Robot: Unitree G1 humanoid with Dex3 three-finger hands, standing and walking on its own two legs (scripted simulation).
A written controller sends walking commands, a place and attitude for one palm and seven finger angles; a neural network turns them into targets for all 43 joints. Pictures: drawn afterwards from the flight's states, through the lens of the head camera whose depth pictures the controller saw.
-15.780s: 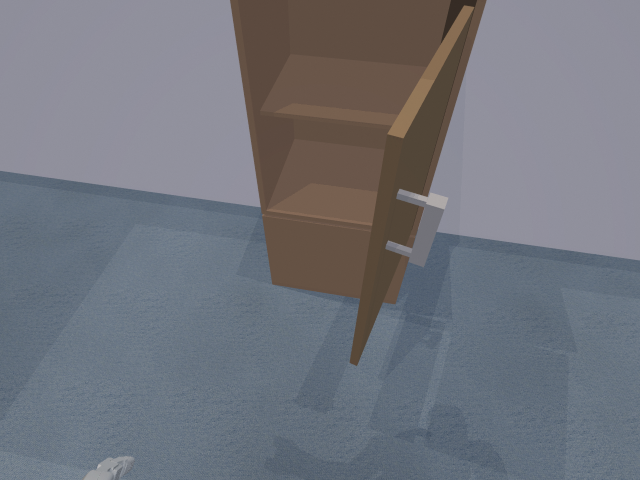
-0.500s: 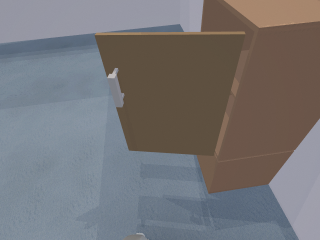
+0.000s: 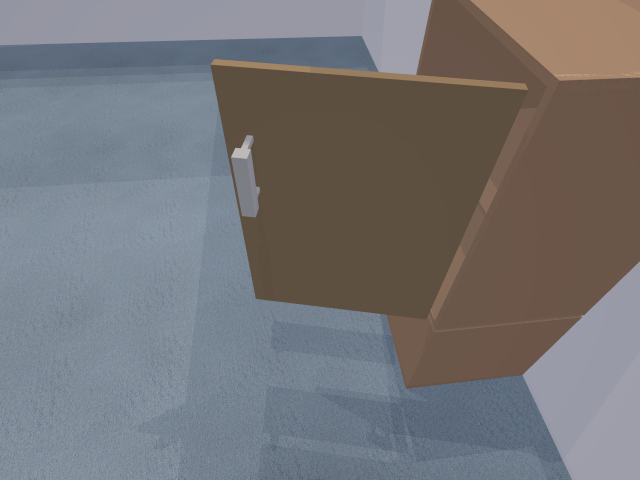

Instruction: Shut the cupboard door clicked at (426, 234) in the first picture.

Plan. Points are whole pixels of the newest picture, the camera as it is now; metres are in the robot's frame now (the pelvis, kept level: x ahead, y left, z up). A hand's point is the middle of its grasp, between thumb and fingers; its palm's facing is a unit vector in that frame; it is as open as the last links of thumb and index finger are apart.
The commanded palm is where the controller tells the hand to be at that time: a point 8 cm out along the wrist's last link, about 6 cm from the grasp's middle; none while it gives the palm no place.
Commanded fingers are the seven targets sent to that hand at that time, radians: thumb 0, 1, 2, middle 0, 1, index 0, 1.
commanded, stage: look again from close up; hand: left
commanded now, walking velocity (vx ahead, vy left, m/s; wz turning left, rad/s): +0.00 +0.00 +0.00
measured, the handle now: (249, 176) +0.55 +0.17 +0.06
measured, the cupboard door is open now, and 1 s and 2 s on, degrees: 76 76 76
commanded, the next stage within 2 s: shuffle to correct the standing spot in 0.26 s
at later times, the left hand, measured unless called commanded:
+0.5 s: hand out of the picture +0.04 +0.18 -0.18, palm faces +0.02 -0.98 -0.21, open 7.4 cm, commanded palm none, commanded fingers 0.00 0.90 0.90 -0.20 -0.30 -0.20 -0.30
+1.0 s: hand out of the picture +0.14 +0.20 -0.18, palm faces +0.08 -0.97 -0.25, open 7.4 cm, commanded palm none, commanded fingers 0.00 0.90 0.90 -0.20 -0.30 -0.20 -0.30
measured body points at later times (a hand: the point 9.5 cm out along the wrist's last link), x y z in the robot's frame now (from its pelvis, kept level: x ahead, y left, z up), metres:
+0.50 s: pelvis +0.03 +0.01 +0.00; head +0.05 +0.00 +0.45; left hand +0.04 +0.23 -0.16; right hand +0.02 -0.21 -0.17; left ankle -0.02 +0.12 -0.74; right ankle -0.02 -0.09 -0.74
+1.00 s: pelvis +0.10 +0.00 -0.01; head +0.16 +0.00 +0.43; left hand +0.13 +0.25 -0.16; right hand +0.07 -0.20 -0.17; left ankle -0.02 +0.11 -0.74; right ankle +0.16 -0.11 -0.74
